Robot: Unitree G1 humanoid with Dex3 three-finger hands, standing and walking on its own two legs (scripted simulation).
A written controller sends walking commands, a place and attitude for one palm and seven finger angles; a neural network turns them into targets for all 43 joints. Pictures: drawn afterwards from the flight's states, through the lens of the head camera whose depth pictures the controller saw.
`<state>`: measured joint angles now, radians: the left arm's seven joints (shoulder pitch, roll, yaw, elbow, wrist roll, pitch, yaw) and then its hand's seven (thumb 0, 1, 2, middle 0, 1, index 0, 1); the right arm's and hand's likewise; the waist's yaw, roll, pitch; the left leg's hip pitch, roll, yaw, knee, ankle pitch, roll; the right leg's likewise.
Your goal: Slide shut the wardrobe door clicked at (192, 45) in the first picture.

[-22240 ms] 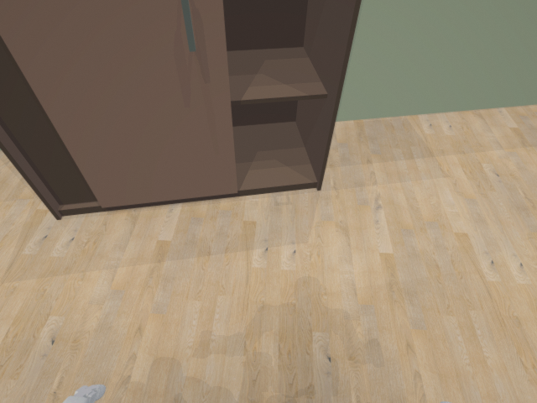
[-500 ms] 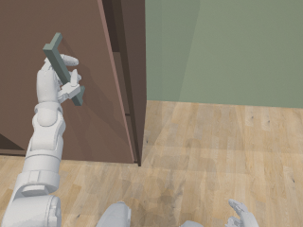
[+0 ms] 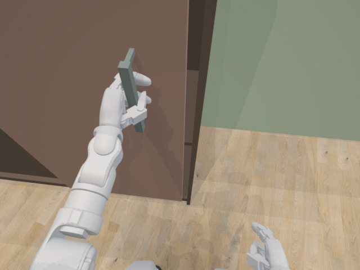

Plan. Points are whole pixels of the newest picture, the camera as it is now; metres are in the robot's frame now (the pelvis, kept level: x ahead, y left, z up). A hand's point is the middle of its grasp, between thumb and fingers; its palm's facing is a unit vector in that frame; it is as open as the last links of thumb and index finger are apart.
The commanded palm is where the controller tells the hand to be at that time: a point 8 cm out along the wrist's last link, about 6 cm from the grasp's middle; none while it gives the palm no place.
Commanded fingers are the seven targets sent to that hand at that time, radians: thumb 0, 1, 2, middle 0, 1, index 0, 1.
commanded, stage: stop walking and hold the door there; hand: left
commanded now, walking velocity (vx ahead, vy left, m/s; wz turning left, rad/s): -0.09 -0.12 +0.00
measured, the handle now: (136, 95) +0.44 +0.15 +0.11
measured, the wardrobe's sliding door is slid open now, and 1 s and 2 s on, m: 0.02 0.02 0.02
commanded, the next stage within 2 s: loosen the grip on the handle in 0.34 s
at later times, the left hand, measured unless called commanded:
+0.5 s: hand (143, 107) +0.40 +0.13 +0.12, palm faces +0.00 -0.97 -0.22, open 5.8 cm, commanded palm +0.36 +0.17 +0.12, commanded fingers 0.00 0.42 0.67 -0.45 -1.40 -0.45 -1.40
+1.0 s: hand (142, 109) +0.40 +0.13 +0.12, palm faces +0.05 -0.99 -0.15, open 13.9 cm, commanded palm +0.36 +0.18 +0.13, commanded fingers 0.00 -0.55 0.20 -0.25 -1.15 -0.25 -1.15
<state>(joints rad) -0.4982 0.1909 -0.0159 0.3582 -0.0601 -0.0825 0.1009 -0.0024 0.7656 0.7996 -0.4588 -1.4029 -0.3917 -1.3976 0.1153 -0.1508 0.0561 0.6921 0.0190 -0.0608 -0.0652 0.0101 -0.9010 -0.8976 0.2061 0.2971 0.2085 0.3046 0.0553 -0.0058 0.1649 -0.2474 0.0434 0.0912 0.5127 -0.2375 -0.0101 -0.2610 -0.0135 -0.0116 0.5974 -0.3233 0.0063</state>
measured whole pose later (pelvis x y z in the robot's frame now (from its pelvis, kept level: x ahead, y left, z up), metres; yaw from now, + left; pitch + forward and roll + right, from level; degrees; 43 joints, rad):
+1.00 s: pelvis -0.03 +0.01 -0.01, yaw -2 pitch +3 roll +0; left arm -0.60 0.24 0.13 0.77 -0.02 -0.24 0.07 -0.01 -0.50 0.23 -0.37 -1.27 -0.32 -1.24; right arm 0.35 -0.25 0.02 0.73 0.04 -0.17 -0.03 0.01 -0.90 -0.90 0.20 0.30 0.21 0.30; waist -0.06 0.00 -0.03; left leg -0.42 0.02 0.05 0.59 -0.23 0.01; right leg -0.42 0.01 0.03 0.62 -0.25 0.00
